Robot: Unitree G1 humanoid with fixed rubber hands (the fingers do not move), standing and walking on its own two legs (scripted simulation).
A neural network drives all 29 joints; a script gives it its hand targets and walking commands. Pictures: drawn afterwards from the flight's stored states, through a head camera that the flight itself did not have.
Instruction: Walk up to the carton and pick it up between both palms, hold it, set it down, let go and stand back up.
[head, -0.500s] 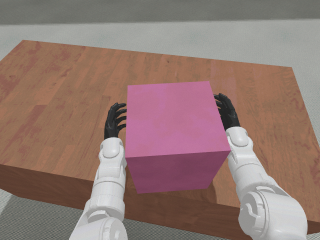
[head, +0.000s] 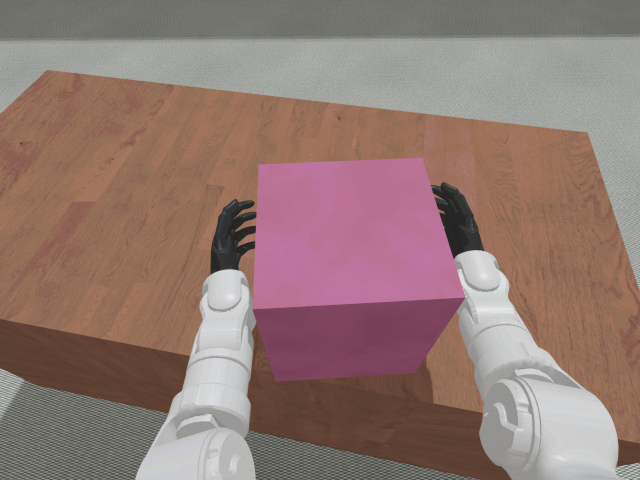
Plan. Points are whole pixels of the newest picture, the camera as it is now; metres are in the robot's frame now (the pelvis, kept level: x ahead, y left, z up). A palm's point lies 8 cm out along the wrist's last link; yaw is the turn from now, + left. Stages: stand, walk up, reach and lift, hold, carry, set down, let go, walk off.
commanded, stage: reach and lift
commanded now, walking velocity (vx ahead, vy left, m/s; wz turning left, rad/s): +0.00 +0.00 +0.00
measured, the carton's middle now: (343, 277) +0.40 +0.04 -0.01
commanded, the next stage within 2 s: none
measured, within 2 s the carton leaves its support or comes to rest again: leaves its support in 0.74 s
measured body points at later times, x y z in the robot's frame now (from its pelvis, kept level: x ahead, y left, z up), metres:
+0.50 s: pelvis -0.01 +0.00 +0.00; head +0.07 +0.01 +0.44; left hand +0.37 +0.20 +0.04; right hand +0.45 -0.10 +0.05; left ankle +0.01 +0.15 -0.75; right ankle +0.00 -0.10 -0.75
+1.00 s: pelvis -0.01 +0.01 +0.00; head +0.01 +0.03 +0.45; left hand +0.37 +0.21 +0.09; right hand +0.42 -0.09 +0.10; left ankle +0.01 +0.15 -0.75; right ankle +0.00 -0.10 -0.75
